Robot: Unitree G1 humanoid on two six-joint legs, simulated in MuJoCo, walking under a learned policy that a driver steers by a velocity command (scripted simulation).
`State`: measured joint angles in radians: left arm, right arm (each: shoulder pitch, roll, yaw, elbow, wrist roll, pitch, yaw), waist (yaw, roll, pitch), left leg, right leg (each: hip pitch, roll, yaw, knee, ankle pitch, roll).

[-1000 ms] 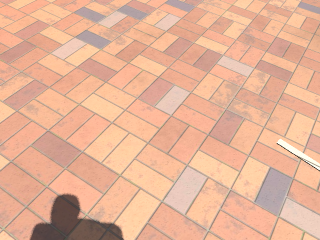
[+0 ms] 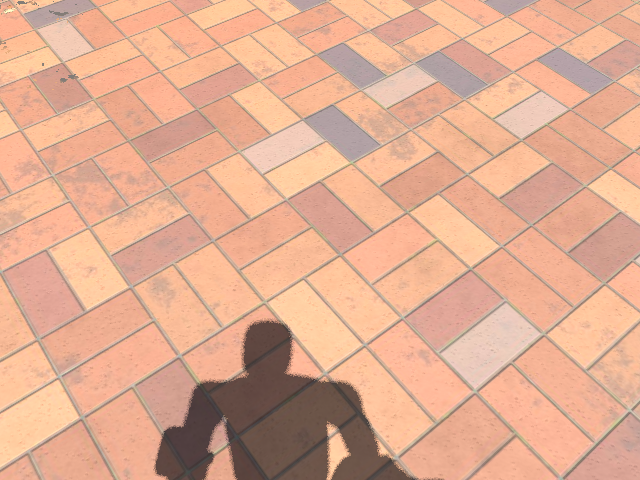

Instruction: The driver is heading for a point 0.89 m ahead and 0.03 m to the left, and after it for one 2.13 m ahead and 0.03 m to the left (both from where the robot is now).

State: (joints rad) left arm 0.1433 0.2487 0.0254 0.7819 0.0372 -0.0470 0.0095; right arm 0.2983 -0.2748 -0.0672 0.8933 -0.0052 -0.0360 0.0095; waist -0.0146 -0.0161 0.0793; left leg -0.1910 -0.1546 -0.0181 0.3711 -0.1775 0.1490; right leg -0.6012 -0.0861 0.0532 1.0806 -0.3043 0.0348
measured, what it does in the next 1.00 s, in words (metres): walks ahead, turning left: right foot, then left foot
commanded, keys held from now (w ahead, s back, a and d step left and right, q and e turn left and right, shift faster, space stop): q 0.32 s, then no key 0.20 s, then w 0.48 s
